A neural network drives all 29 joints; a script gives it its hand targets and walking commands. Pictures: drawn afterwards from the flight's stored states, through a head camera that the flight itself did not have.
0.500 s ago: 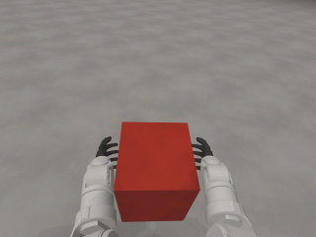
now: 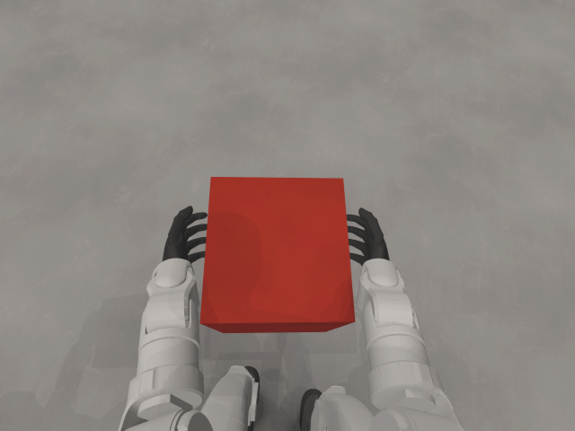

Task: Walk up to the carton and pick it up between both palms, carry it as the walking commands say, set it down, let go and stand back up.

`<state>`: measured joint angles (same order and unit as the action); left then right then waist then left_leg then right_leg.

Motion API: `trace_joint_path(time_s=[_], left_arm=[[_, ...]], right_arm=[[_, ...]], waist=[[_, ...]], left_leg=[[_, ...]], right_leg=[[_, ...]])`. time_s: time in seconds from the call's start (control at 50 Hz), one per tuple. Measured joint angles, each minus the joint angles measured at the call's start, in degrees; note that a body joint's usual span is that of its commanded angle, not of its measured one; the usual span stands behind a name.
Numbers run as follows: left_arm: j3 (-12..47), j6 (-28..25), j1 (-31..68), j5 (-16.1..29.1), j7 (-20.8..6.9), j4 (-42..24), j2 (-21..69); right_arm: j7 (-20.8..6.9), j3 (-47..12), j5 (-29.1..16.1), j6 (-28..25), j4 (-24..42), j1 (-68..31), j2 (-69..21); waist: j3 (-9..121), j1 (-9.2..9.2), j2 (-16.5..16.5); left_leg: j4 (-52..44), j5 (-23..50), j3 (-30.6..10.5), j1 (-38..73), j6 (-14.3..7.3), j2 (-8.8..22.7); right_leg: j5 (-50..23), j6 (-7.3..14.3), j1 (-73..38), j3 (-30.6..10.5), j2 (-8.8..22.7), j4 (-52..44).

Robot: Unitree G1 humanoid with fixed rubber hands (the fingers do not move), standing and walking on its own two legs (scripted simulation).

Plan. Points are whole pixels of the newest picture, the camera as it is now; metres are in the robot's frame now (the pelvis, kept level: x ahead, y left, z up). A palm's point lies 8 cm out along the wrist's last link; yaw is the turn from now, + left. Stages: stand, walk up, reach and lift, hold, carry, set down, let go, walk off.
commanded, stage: set down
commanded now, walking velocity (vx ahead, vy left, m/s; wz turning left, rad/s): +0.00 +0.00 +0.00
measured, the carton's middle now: (276, 265) +0.37 +0.06 -0.14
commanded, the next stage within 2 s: none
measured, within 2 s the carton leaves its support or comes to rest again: neither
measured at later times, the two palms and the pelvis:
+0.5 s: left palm (189, 258) +0.36 +0.20 -0.13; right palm (355, 259) +0.39 -0.08 -0.13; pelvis -0.02 +0.02 -0.08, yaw -1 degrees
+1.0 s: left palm (197, 255) +0.40 +0.21 -0.21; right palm (341, 254) +0.42 -0.07 -0.21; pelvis -0.03 +0.01 -0.15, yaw +0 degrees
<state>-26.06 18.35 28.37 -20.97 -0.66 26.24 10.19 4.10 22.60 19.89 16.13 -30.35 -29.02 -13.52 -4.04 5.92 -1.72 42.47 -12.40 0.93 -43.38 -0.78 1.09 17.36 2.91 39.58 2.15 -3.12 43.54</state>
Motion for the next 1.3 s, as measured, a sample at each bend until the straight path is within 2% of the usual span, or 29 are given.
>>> trace_joint_path(time_s=[0.16,0.46,0.58,0.64,0.9,1.3], left_arm=[[0.51,-1.42,1.41,1.10,0.58,-0.11,-0.34],[-1.13,-0.18,7.75,1.75,2.22,2.07,-1.34],[-0.98,1.10,11.25,2.18,3.48,3.18,-1.81],[-0.75,1.82,13.02,2.08,4.02,3.90,-2.38],[-0.83,1.81,17.35,2.94,3.65,7.14,-5.60],[1.40,0.51,24.93,7.07,4.22,11.38,-10.41]], right_arm=[[0.40,0.23,-2.38,-1.35,1.03,-0.84,0.18],[-0.08,2.94,-2.55,-0.36,-2.84,-9.04,2.23],[-0.36,4.12,-3.23,0.62,-4.09,-12.48,3.73],[-0.28,4.51,-3.52,1.19,-4.99,-14.40,4.45],[1.99,4.43,-4.31,1.54,-6.49,-18.58,4.61],[5.16,3.17,-7.66,0.70,-5.90,-23.84,5.95]], waist=[[3.96,-0.36,-0.76],[9.57,-1.38,-1.26],[10.79,-2.88,-1.37],[11.24,-2.89,-1.75],[13.47,-2.81,-1.71],[12.72,-2.43,-1.18]], left_leg=[[6.61,-2.07,-0.03,-11.15,-0.29,0.17],[20.31,-5.63,1.02,-29.47,-1.54,-0.31],[25.75,-6.59,0.19,-36.18,-1.55,-1.74],[28.27,-7.22,-0.04,-39.01,-1.45,-1.88],[35.45,-9.19,-0.86,-49.09,-1.03,-1.68],[47.16,-11.88,-0.91,-63.41,-1.26,-1.59]], right_leg=[[1.89,-0.34,10.93,0.14,-0.05,6.23],[6.11,-1.37,29.57,-0.56,0.72,20.95],[7.95,-2.05,35.94,-2.68,-1.00,27.17],[8.93,-2.23,38.70,-2.51,-1.08,29.83],[11.21,-1.74,48.37,-1.33,-1.44,36.77],[14.42,-2.08,62.24,-0.56,-1.65,48.50]])
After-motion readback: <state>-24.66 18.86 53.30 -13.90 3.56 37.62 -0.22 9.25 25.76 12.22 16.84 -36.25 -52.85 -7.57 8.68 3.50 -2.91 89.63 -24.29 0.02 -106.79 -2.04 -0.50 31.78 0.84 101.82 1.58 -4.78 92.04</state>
